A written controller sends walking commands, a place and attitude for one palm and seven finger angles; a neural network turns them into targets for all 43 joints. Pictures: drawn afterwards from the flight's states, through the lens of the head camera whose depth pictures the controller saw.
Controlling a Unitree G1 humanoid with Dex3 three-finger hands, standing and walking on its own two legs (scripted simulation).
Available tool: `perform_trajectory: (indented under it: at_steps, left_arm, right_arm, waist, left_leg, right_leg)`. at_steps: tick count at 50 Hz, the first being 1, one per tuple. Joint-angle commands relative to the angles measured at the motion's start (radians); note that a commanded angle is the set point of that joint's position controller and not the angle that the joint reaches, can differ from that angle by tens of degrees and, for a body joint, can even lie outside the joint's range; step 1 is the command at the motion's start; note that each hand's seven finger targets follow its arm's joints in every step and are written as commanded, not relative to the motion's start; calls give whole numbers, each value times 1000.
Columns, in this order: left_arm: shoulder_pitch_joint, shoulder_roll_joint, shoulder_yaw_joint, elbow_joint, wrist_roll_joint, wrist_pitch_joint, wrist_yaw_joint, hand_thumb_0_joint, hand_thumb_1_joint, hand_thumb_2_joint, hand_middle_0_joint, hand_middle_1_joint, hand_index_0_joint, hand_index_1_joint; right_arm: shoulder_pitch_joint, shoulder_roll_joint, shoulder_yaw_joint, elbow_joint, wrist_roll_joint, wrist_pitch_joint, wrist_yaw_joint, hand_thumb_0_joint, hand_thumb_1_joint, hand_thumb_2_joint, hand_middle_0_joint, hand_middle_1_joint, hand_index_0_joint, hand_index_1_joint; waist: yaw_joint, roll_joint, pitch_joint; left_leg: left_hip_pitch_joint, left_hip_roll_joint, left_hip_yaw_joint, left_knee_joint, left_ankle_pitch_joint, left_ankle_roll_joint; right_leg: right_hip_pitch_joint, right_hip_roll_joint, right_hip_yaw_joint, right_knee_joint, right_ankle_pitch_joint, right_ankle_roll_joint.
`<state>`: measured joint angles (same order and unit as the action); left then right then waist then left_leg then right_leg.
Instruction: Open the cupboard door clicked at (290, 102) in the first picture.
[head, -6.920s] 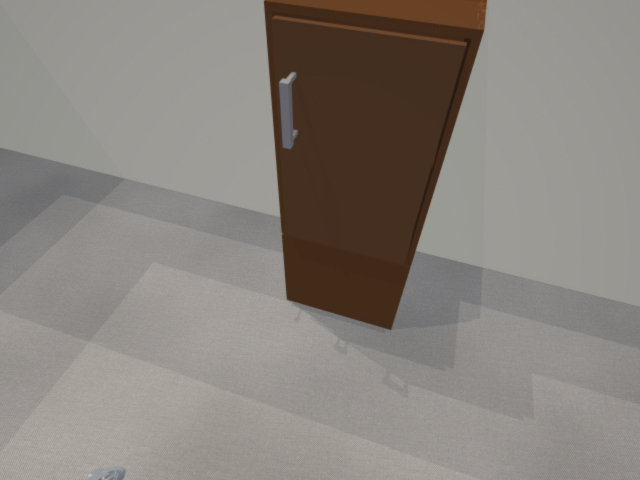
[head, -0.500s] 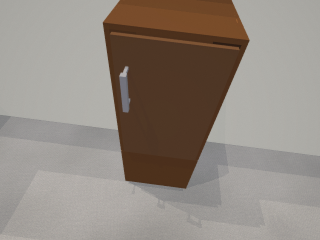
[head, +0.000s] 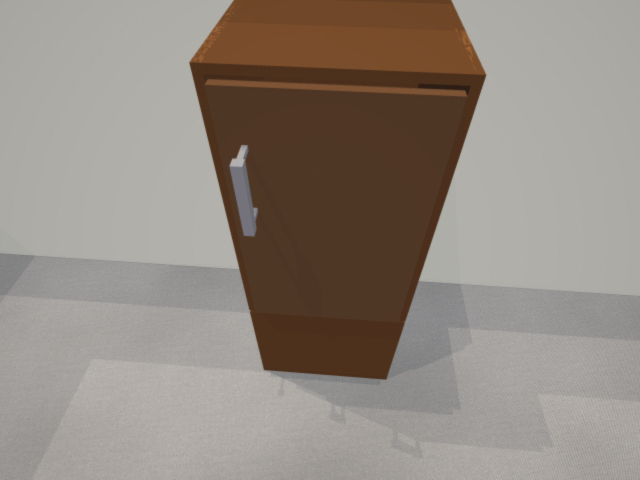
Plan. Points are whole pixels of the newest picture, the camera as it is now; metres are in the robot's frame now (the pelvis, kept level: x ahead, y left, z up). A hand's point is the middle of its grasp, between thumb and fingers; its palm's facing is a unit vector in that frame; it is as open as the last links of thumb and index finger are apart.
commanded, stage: look again from close up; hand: left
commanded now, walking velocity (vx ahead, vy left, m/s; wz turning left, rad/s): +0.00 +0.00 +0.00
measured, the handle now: (246, 192) +0.53 +0.16 +0.05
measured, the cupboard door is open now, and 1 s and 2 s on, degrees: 0 0 0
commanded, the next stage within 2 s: raise the hand with hooked fingers in 0.22 s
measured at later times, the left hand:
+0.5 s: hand (182, 422) +0.19 +0.19 -0.03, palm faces +0.22 -0.97 -0.08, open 7.6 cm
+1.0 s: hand (163, 426) +0.19 +0.20 -0.02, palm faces -0.05 -1.00 -0.05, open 10.2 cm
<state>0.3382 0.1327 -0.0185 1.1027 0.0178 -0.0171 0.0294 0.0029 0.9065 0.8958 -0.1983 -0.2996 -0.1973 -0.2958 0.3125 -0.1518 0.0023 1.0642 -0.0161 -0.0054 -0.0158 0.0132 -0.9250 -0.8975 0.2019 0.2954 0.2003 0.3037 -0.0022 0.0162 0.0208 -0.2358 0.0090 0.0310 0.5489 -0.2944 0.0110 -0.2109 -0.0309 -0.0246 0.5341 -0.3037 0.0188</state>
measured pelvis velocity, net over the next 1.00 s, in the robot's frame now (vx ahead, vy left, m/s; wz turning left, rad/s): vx -0.03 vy -0.02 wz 0.03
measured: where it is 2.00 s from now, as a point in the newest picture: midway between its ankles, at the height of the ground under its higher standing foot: outside the picture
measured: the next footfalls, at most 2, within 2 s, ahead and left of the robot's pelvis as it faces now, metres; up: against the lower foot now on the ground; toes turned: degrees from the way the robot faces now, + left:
none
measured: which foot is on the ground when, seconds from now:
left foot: down 0.00-1.00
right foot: down 0.00-1.00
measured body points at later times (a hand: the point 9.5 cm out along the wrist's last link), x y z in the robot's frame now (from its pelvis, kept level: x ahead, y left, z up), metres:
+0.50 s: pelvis +0.00 +0.00 -0.01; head +0.01 -0.01 +0.44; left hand +0.18 +0.24 -0.02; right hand +0.10 -0.26 -0.12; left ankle +0.00 +0.11 -0.73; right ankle -0.01 -0.13 -0.73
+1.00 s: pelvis -0.03 -0.02 -0.07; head +0.01 +0.00 +0.38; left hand +0.18 +0.26 -0.01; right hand +0.16 -0.23 -0.15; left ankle +0.00 +0.11 -0.73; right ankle -0.01 -0.13 -0.73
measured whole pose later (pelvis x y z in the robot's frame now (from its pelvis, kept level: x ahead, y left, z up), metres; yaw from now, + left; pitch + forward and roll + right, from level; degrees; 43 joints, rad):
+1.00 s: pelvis -0.03 -0.02 -0.07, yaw +2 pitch +11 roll -3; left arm 0.29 0.31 0.26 0.07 -0.32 -0.32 -0.42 0.01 0.30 0.64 -0.24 -0.68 -0.24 -0.68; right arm 0.22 -0.19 0.04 0.57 0.03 -0.22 -0.06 0.01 -0.90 -0.90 0.21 0.30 0.21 0.30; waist 0.01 0.03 -0.10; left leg -0.82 0.05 -0.06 1.11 -0.48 -0.02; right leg -0.75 0.00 -0.10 1.05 -0.49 -0.01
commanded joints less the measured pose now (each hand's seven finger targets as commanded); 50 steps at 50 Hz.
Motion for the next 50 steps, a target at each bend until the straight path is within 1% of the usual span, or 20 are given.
perform_trajectory:
  at_steps: [1,15,16,17,18,19,20,21,22,23,24,26,28,29,32,34,38,42,44,50]
  left_arm:
    - [38,106,24,-35,-3,-14,8,0,900,900,-200,-300,-200,-300]
    - [-17,142,33,-44,-4,-10,8,0,900,900,-200,-300,-200,-300]
    - [63,159,36,-13,3,-20,46,0,900,900,-200,-300,-200,-300]
    - [-714,434,236,-1582,-187,-249,40,0,877,890,-202,-315,-202,-315]
    - [-179,352,215,-1310,-108,-201,69,0,853,880,-203,-330,-203,-330]
    - [89,87,63,-1137,-156,-72,80,0,830,870,-205,-345,-205,-345]
    - [9,30,44,-1129,-174,-76,64,0,807,860,-207,-360,-207,-360]
    - [-50,77,92,-1134,-179,-128,45,0,783,850,-208,-375,-208,-375]
    - [-3,117,159,-1058,-184,-191,13,0,760,840,-210,-390,-210,-390]
    - [109,81,173,-964,-202,-262,-37,0,737,830,-212,-405,-212,-405]
    - [219,63,182,-879,-211,-330,-100,0,713,820,-213,-420,-213,-420]
    - [258,42,181,-869,-243,-492,-238,0,667,800,-217,-450,-217,-450]
    - [195,113,216,-889,-263,-628,-378,0,620,780,-220,-480,-220,-480]
    - [182,185,288,-860,-277,-636,-427,0,597,770,-222,-495,-222,-495]
    - [86,230,345,-1043,-359,-547,-475,0,527,740,-227,-540,-227,-540]
    - [-35,262,364,-1193,-385,-508,-454,0,480,720,-230,-570,-230,-570]
    - [-126,247,293,-1422,-338,-512,-387,0,387,680,-237,-630,-237,-630]
    - [-144,264,280,-1326,-322,-472,-409,0,293,640,-243,-690,-243,-690]
    - [-134,299,319,-1225,-339,-417,-436,0,247,620,-247,-720,-247,-720]
    - [-77,342,420,-1209,-397,-322,-450,0,107,560,-257,-810,-257,-810]
  right_arm:
    - [25,-89,-9,-44,3,-31,-9,0,-900,-900,200,300,200,300]
    - [15,-97,-10,1,2,-32,-14,0,-900,-900,200,300,200,300]
    - [-83,-135,-18,-63,14,-30,-7,0,-900,-900,200,300,200,300]
    - [-54,-292,-51,-385,54,-192,-45,0,-900,-900,200,300,200,300]
    - [-124,-199,-33,-335,41,-281,-85,0,-900,-900,200,300,200,300]
    - [-145,-156,-34,-338,60,-305,-73,0,-900,-900,200,300,200,300]
    - [-109,-170,-40,-327,64,-314,-63,0,-900,-900,200,300,200,300]
    - [-125,-202,-61,-379,50,-323,-57,0,-900,-900,200,300,200,300]
    - [-120,-221,-76,-392,33,-322,-53,0,-900,-900,200,300,200,300]
    - [-132,-212,-85,-423,25,-321,-46,0,-900,-900,200,300,200,300]
    - [-150,-209,-93,-459,30,-322,-31,0,-900,-900,200,300,200,300]
    - [-176,-206,-102,-520,19,-321,0,0,-900,-900,200,300,200,300]
    - [-196,-220,-112,-582,22,-327,20,0,-900,-900,200,300,200,300]
    - [-176,-227,-117,-605,32,-322,24,0,-900,-900,200,300,200,300]
    - [-195,-232,-109,-712,53,-300,0,0,-900,-900,200,300,200,300]
    - [-165,-226,-98,-728,53,-286,-16,0,-900,-900,200,300,200,300]
    - [-116,-206,-82,-700,45,-280,-40,0,-900,-900,200,300,200,300]
    - [-114,-216,-62,-653,46,-289,-56,0,-900,-900,200,300,200,300]
    - [-127,-224,-54,-647,53,-288,-64,0,-900,-900,200,300,200,300]
    - [-141,-214,-41,-676,56,-286,-66,0,-900,-900,200,300,200,300]
  waist:
    - [9,-17,64]
    - [11,-21,41]
    - [46,-101,71]
    - [-78,103,-475]
    - [30,250,-447]
    - [5,235,-250]
    - [-38,102,-97]
    - [-58,22,-6]
    - [-50,-93,-17]
    - [-19,-185,-11]
    - [21,-165,-13]
    - [53,-188,-101]
    - [47,-131,-166]
    - [61,-88,-192]
    - [65,-31,-340]
    - [34,1,-350]
    - [-25,109,-356]
    - [-55,85,-286]
    - [-40,63,-260]
    - [20,2,-358]
  left_leg:
    - [-44,81,-89,-154,104,29]
    - [9,84,-61,-155,201,19]
    - [-51,94,-29,54,240,-14]
    - [213,-4,-28,-97,379,17]
    - [301,40,-24,-99,532,14]
    - [150,33,-42,-106,473,-28]
    - [68,27,-50,-81,371,-19]
    - [-24,9,-63,-34,232,-9]
    - [-101,0,-56,11,150,-5]
    - [-190,-4,-53,57,97,-12]
    - [-247,-16,-38,106,84,-20]
    - [-361,-27,-17,225,58,-28]
    - [-456,-37,-7,337,24,-25]
    - [-481,-40,-2,371,28,-20]
    - [-495,-49,16,412,-4,-2]
    - [-496,-35,-6,433,-19,4]
    - [-417,-6,-30,452,56,19]
    - [-451,2,-59,448,4,19]
    - [-480,-2,-65,432,-33,17]
    - [-433,-10,-61,353,29,13]
  right_leg:
    - [-29,-52,66,-105,53,-52]
    - [18,-68,67,-109,200,-51]
    - [-3,-131,137,-138,585,-33]
    - [96,-30,18,-31,499,-56]
    - [43,16,-12,31,283,-67]
    - [-47,10,-75,32,119,-46]
    - [-110,17,-83,5,137,-35]
    - [-194,23,-95,0,111,-28]
    - [-249,29,-104,20,67,-26]
    - [-303,38,-113,67,10,-26]
    - [-326,36,-103,115,-1,-36]
    - [-396,36,-81,248,3,-45]
    - [-447,25,-34,332,-3,-52]
    - [-442,18,3,357,-3,-58]
    - [-411,17,48,354,-68,-42]
    - [-437,27,67,347,-109,-34]
    - [-467,44,42,363,30,-38]
    - [-517,53,15,350,-32,-36]
    - [-504,57,22,324,-100,-39]
    - [-360,42,11,280,-63,-30]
